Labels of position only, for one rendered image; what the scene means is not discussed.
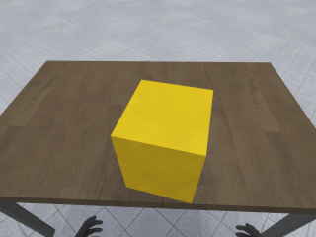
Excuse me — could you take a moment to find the robot right hand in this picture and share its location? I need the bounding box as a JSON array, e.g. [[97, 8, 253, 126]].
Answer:
[[235, 223, 262, 237]]

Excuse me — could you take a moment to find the table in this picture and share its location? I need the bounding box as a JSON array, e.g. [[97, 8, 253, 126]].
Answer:
[[0, 60, 316, 237]]

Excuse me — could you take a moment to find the carton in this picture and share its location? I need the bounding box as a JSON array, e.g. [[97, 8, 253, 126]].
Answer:
[[111, 80, 213, 204]]

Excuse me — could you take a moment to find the robot left hand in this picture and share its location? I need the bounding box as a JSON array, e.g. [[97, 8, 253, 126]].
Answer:
[[75, 215, 103, 237]]

